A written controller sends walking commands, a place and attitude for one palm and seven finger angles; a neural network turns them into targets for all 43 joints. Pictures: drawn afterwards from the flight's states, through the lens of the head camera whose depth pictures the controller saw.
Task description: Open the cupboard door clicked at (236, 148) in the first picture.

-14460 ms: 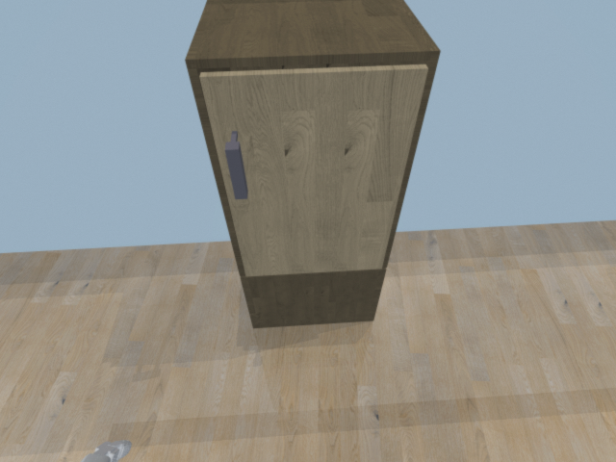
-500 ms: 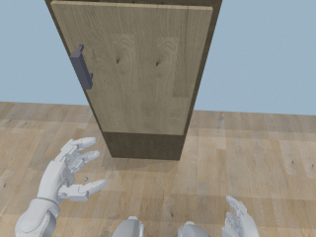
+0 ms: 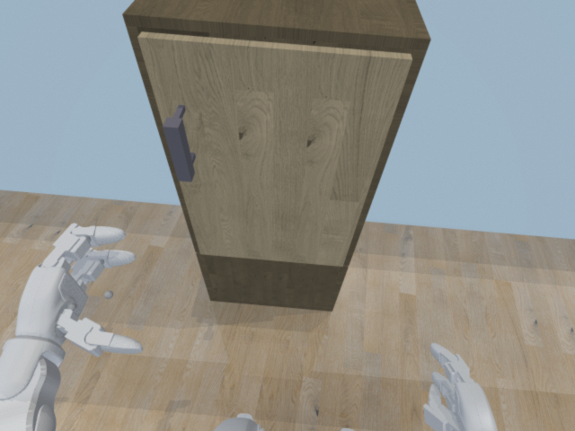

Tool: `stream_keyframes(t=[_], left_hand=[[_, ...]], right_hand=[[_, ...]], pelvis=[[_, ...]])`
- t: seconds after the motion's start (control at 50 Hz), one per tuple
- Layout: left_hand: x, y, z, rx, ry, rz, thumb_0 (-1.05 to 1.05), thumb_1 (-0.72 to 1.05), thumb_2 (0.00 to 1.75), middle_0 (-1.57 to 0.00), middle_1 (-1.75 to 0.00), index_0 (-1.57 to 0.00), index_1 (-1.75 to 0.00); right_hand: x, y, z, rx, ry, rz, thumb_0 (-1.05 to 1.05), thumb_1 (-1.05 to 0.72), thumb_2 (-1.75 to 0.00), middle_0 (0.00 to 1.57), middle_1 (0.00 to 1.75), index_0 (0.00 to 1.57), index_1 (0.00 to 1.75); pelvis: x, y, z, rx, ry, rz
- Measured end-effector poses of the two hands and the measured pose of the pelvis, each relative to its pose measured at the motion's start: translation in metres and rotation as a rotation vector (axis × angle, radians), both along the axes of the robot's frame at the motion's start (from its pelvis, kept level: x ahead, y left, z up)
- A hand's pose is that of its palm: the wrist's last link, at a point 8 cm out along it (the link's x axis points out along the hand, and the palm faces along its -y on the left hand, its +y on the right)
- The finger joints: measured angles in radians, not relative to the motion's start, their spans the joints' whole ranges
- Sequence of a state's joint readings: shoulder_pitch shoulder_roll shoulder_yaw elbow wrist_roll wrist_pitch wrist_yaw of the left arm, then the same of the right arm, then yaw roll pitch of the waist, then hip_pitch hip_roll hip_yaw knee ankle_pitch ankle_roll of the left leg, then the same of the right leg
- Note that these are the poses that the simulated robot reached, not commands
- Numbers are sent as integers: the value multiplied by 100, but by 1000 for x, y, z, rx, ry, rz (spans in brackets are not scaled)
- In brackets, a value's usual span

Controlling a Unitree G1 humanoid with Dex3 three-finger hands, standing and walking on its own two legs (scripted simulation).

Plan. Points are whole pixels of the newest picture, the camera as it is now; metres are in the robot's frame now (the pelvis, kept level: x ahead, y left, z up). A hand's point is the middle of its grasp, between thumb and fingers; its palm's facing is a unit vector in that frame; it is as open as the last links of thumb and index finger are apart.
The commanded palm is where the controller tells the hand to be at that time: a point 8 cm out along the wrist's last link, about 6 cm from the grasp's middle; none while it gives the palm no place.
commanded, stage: raise the hand with hooked fingers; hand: left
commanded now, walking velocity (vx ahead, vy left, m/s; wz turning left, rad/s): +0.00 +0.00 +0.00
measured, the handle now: (183, 143) +0.56 +0.23 +0.06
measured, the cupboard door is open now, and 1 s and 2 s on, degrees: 0 0 0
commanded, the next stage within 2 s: move the hooked fingers beside the handle in 0.78 s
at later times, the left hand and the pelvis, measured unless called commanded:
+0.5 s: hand (104, 263) +0.30 +0.26 +0.08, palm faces -0.02 -1.00 -0.04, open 14.0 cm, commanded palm +0.27 +0.31 +0.08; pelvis +0.00 -0.01 +0.01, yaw -1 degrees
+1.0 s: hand (113, 257) +0.31 +0.25 +0.08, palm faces +0.02 -1.00 -0.04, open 14.0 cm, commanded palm +0.29 +0.31 +0.08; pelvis +0.01 -0.02 +0.01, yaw +0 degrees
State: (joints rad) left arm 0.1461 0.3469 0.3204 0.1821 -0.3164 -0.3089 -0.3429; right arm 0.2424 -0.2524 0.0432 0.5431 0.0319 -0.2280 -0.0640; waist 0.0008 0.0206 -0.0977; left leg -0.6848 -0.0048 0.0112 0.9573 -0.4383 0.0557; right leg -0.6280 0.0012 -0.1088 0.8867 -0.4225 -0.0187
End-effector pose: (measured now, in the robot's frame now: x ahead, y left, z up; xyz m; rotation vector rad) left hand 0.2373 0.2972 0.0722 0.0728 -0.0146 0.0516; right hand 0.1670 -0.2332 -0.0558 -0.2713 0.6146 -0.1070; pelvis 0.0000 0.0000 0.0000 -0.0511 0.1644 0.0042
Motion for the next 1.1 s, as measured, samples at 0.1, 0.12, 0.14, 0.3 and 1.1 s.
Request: stream_keyframes(t=[0.1, 0.12, 0.14, 0.3, 1.1], left_hand=[[9, 9, -2, -6, 70, -38, -1, -47, 31, -30, -118, -30, -118], [11, 10, -1, -9, 78, -44, -1, -47, 31, -30, -118, -30, -118], [12, 11, -1, -13, 79, -46, -1, -48, 31, -30, -119, -30, -119], [31, 31, 18, -8, 20, -10, -1, -50, 30, -30, -120, -31, -120], [65, 16, 8, -40, 54, -16, -1, -50, 30, -30, -120, -31, -120]], right_hand=[[-1, 6, -3, 14, 29, 13, 1, -90, -90, 20, 30, 20, 30], [-3, 6, -3, 13, 35, 11, 1, -90, -90, 20, 30, 20, 30], [-4, 5, -3, 11, 42, 8, 1, -90, -90, 20, 30, 20, 30], [-23, -9, -5, -20, 107, -19, 1, -90, -90, 20, 30, 20, 30], [-27, -42, -12, -34, 156, -52, 1, -90, -90, 20, 30, 20, 30]], pelvis=[[1, 1, 4, 1, -4, 1], [1, 1, 5, 2, -5, 0], [1, 1, 5, 2, -7, 0], [2, -3, 10, 5, -17, -1], [5, -24, 9, 23, 9, -9]])
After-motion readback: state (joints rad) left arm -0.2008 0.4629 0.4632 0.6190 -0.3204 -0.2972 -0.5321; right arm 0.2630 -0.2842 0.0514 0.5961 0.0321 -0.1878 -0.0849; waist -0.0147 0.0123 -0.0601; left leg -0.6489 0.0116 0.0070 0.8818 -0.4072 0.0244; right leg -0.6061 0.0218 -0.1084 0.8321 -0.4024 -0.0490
